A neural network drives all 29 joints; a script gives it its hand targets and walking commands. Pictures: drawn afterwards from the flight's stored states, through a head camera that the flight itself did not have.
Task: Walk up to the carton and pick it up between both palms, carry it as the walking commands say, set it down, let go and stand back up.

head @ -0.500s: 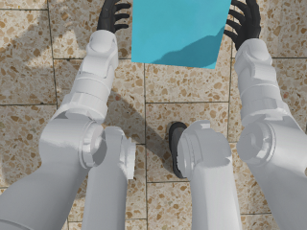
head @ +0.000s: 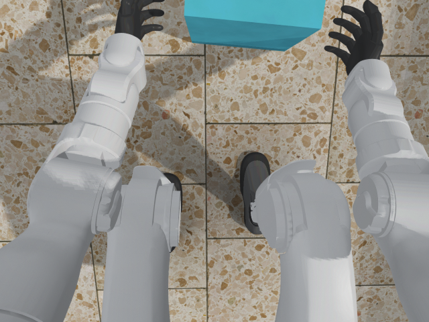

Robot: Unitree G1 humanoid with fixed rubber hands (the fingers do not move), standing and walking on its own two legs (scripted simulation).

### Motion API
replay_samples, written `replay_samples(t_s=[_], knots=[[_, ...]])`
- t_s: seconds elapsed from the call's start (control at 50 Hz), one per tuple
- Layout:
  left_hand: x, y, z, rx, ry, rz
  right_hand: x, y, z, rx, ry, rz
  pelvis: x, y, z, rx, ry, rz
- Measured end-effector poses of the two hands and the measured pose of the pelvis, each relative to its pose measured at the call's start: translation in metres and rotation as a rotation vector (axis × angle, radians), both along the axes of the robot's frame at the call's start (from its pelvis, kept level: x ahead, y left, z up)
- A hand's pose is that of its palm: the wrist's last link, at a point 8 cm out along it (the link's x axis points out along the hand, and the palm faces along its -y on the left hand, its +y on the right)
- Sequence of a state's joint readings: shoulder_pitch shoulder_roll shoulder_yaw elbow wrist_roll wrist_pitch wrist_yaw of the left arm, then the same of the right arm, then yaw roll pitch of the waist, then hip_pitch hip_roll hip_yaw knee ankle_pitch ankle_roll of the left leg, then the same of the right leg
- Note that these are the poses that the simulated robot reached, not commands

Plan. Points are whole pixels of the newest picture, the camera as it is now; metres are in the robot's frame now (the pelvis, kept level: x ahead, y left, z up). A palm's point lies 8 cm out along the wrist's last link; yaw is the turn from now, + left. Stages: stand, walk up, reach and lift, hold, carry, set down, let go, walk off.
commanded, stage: set down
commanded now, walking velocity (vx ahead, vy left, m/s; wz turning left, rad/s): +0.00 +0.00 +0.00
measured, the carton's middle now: out of the picture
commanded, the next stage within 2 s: let go in 1.52 s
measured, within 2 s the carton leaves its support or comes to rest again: neither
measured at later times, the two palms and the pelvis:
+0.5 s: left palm (111, 4) +0.53 +0.09 -0.11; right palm (411, 41) +0.47 -0.28 -0.11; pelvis +0.00 +0.00 +0.03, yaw -1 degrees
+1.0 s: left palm out of the picture +0.53 +0.10 +0.05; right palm out of the picture +0.46 -0.30 +0.04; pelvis +0.03 +0.00 +0.15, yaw -1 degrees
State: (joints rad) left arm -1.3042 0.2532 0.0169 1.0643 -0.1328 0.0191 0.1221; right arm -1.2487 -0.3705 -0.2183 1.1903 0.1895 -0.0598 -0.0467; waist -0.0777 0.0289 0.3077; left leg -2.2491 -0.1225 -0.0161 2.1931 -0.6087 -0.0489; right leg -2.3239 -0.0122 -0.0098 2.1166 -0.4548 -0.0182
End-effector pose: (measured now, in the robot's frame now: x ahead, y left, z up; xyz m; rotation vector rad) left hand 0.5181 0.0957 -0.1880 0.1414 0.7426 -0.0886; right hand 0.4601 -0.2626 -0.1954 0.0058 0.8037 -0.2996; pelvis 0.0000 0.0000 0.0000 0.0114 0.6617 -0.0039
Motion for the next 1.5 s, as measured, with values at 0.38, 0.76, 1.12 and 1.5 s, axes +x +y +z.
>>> replay_samples(t_s=[0.38, 0.76, 1.12, 1.5], knots=[[0.009, 0.005, 0.039, 0.014, -0.068, 0.019, 0.004, -0.010, 0.037, 0.010, -0.106, -0.031, -0.008, 0.004, 0.007, 0.006, -0.046, -0.015], [0.014, 0.010, 0.153, 0.021, -0.095, 0.066, 0.011, -0.013, 0.156, 0.004, -0.128, 0.005, 0.020, -0.001, 0.088, 0.021, 0.109, -0.032], [0.019, 0.008, 0.274, 0.010, -0.113, 0.050, 0.003, -0.029, 0.274, -0.001, -0.143, 0.007, 0.033, -0.003, 0.184, 0.026, 0.121, -0.043], [0.017, 0.013, 0.374, 0.014, -0.116, 0.022, 0.007, -0.028, 0.377, -0.016, -0.149, 0.019, 0.057, -0.009, 0.283, 0.017, 0.060, -0.036]])
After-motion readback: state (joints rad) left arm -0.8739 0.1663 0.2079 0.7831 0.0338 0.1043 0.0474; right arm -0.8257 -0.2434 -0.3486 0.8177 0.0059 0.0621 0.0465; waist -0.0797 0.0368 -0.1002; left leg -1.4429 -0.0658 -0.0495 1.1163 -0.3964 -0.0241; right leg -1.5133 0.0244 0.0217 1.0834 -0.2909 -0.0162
